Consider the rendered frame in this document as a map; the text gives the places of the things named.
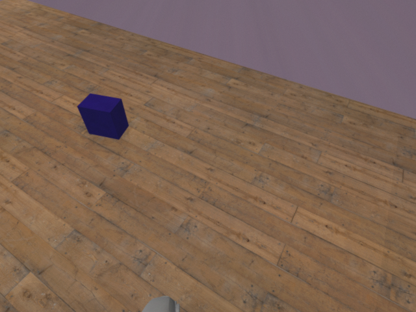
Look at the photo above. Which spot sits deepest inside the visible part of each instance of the robot left thigh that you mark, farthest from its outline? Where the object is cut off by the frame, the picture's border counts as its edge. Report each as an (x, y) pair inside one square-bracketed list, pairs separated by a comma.
[(162, 304)]

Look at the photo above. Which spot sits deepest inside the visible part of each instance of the carton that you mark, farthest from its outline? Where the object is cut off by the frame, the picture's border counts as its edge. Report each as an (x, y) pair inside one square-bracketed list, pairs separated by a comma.
[(103, 116)]

